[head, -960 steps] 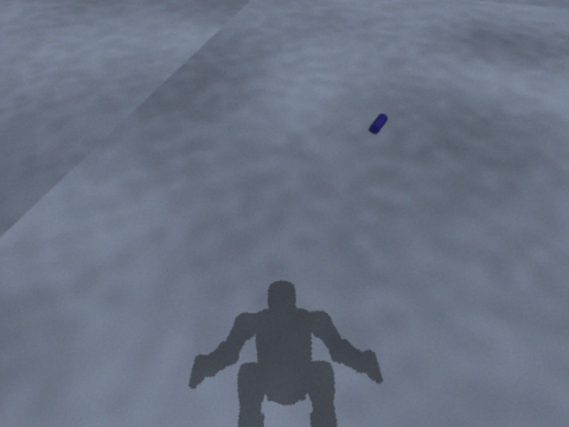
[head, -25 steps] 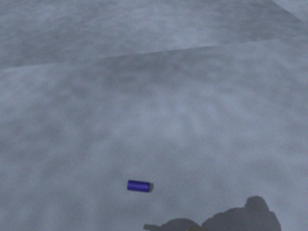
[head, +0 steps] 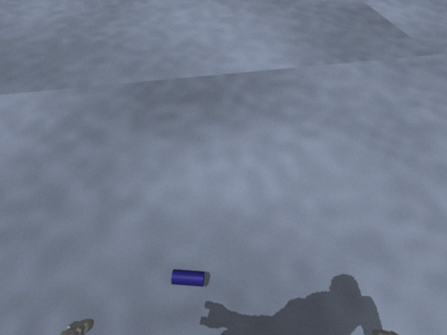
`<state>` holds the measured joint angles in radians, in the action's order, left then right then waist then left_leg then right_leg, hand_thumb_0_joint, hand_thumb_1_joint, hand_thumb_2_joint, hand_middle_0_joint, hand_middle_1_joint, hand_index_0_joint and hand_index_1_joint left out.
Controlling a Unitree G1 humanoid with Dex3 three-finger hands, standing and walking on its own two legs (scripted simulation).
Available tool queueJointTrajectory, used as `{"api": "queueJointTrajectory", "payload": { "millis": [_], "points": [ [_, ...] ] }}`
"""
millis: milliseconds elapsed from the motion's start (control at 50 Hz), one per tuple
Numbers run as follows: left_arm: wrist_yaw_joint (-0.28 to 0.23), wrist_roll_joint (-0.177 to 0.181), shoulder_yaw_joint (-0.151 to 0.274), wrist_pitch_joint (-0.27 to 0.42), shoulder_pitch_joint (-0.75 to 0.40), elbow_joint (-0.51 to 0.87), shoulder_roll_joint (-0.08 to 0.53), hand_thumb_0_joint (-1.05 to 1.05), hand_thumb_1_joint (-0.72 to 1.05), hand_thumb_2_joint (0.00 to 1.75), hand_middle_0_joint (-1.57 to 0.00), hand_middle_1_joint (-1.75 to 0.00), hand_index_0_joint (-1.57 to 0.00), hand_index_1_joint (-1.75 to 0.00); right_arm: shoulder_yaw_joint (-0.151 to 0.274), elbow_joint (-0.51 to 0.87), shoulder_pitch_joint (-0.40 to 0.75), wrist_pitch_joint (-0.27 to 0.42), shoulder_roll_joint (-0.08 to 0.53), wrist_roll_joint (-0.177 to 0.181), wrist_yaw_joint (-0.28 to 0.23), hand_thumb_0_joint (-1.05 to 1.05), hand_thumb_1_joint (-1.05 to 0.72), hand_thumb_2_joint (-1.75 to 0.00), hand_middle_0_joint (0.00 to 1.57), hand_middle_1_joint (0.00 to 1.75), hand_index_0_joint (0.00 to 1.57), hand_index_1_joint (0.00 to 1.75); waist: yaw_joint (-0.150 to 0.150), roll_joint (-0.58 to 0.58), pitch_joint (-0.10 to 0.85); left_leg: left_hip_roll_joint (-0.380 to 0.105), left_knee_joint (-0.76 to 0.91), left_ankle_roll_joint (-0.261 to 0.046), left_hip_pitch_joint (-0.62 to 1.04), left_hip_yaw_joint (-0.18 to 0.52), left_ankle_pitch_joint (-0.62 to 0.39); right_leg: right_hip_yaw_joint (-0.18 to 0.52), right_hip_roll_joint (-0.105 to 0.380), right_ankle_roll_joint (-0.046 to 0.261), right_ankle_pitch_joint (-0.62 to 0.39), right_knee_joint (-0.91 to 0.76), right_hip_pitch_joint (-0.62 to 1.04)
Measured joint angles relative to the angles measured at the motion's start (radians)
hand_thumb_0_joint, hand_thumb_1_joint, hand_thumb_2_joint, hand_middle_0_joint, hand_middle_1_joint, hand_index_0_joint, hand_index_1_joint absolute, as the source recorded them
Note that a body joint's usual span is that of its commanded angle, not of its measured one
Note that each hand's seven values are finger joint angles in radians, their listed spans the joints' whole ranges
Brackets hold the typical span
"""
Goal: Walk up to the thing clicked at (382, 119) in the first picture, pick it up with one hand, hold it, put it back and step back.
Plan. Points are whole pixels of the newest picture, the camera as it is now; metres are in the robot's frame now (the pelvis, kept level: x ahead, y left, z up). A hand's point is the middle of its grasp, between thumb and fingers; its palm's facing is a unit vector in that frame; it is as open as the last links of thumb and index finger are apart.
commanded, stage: walk up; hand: left
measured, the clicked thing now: (188, 277) +0.42 +0.14 -0.74
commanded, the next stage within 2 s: none
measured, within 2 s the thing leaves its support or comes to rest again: neither
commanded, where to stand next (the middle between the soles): +0.05 +0.03 m, yaw -4 degrees
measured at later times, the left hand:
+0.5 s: hand out of the picture +0.10 +0.25 -0.15, palm faces -0.04 -0.94 -0.33, open 7.4 cm
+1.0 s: hand out of the picture +0.11 +0.25 -0.15, palm faces -0.07 -0.94 -0.33, open 7.4 cm
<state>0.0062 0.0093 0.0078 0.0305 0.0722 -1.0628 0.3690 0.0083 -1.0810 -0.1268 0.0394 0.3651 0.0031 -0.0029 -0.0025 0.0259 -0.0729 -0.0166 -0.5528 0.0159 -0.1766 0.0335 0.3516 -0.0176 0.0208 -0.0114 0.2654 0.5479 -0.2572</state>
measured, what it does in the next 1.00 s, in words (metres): stands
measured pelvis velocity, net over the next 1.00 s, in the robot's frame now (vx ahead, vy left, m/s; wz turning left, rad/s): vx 0.02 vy -0.01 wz -0.07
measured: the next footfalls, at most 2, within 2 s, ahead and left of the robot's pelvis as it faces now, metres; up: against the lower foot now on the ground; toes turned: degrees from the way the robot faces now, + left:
left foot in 1.48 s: +0.11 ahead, +0.11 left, +0.00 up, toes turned -5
right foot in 1.76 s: +0.00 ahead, -0.13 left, +0.00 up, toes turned -2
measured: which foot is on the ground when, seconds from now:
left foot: down 0.00-1.00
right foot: down 0.00-1.00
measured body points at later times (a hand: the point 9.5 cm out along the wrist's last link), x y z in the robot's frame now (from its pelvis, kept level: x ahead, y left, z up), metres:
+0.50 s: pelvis +0.01 +0.00 +0.01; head +0.02 +0.01 +0.46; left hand +0.10 +0.30 -0.12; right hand +0.08 -0.31 -0.12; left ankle -0.03 +0.13 -0.73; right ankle +0.02 -0.13 -0.73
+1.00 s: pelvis +0.02 -0.01 +0.01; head +0.01 +0.00 +0.46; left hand +0.12 +0.29 -0.12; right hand +0.07 -0.32 -0.12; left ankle -0.03 +0.13 -0.73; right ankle +0.02 -0.13 -0.73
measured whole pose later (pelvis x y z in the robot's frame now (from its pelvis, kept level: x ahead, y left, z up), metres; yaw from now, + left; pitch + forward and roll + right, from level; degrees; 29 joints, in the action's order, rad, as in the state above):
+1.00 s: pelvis +0.02 -0.01 +0.01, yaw -4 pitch -3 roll +1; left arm 0.03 -0.03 0.03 0.00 0.11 -1.11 0.36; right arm 0.03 -1.09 -0.16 0.04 0.35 -0.02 0.02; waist 0.00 0.02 -0.03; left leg -0.02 -0.40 0.00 -0.04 -0.04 0.32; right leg 0.03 0.01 0.02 0.37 0.57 -0.23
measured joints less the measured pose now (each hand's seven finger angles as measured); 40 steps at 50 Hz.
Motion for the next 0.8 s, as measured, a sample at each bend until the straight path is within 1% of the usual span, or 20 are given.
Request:
{"api": "queueJointTrajectory", "payload": {
  "millis": [100,220,400,560,800],
  "points": [
    [-0.001,-0.003,0.0,-0.008,-0.035,-0.02,0.009,0.0,0.91,0.9,-0.21,-0.3,-0.2,-0.3,0.0,-0.016,0.027,-0.007,-0.007,-0.002,0.001,0.0,-0.9,-0.9,0.2,0.3,0.2,0.3,-0.005,0.001,0.001,-0.001,0.022,-0.004,0.019,-0.008,-0.008,0.007,-0.001,-0.004,-0.012,-0.025,0.018],
    [0.003,-0.004,-0.003,-0.014,-0.045,-0.048,0.009,0.0,0.91,0.9,-0.21,-0.3,-0.2,-0.3,-0.002,-0.037,0.043,-0.011,-0.013,-0.008,0.005,0.0,-0.9,-0.9,0.2,0.3,0.2,0.3,-0.003,0.001,0.008,0.002,0.079,-0.004,0.054,-0.018,-0.033,0.017,0.001,-0.007,-0.032,-0.068,0.043],
    [0.005,-0.008,-0.003,-0.018,-0.021,-0.08,-0.007,0.0,0.91,0.9,-0.21,-0.3,-0.2,-0.3,0.001,-0.054,0.048,-0.013,-0.013,-0.008,0.008,0.0,-0.9,-0.9,0.2,0.3,0.2,0.3,0.003,-0.01,0.009,0.002,0.145,-0.003,0.096,-0.03,-0.061,0.027,0.001,-0.008,-0.052,-0.112,0.071],
    [0.004,-0.011,0.0,-0.021,-0.001,-0.09,-0.021,0.0,0.91,0.9,-0.21,-0.3,-0.2,-0.3,0.004,-0.06,0.044,-0.017,-0.011,-0.009,0.008,0.0,-0.9,-0.9,0.2,0.3,0.2,0.3,0.006,-0.016,0.012,-0.001,0.174,0.0,0.115,-0.037,-0.072,0.033,-0.003,-0.006,-0.058,-0.127,0.081],
    [0.001,-0.016,0.006,-0.018,0.004,-0.082,-0.03,0.0,0.91,0.9,-0.21,-0.3,-0.2,-0.3,0.005,-0.057,0.034,-0.021,-0.012,-0.01,0.009,0.0,-0.9,-0.9,0.2,0.3,0.2,0.3,0.002,-0.021,0.018,-0.01,0.19,0.004,0.128,-0.044,-0.078,0.039,-0.012,-0.001,-0.069,-0.146,0.091]
  ]
}}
